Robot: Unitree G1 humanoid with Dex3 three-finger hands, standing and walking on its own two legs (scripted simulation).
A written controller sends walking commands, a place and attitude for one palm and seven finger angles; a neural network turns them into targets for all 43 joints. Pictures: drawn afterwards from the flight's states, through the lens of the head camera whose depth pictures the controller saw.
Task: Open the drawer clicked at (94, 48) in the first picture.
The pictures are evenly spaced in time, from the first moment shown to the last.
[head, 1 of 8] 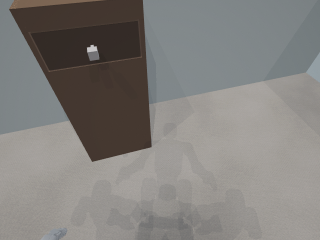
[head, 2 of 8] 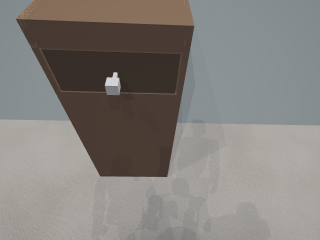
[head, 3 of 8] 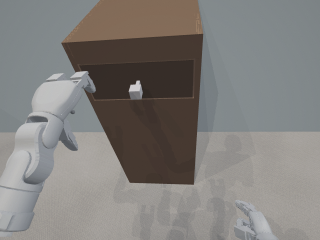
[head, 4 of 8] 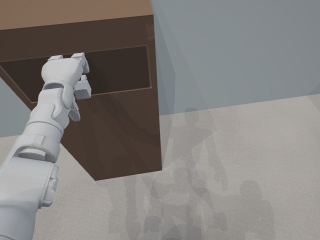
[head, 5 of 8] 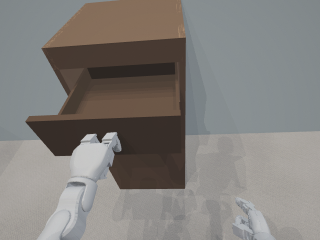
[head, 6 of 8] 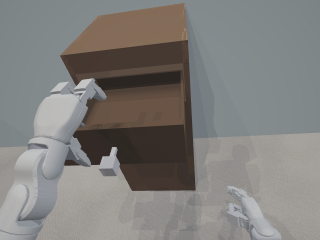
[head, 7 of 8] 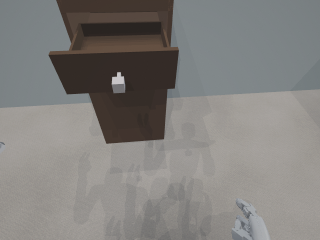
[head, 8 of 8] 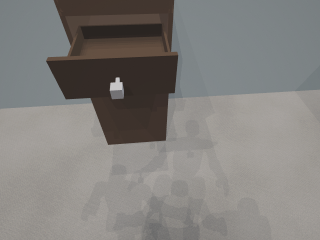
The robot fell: no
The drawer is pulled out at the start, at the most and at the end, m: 0.00 0.30 0.29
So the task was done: yes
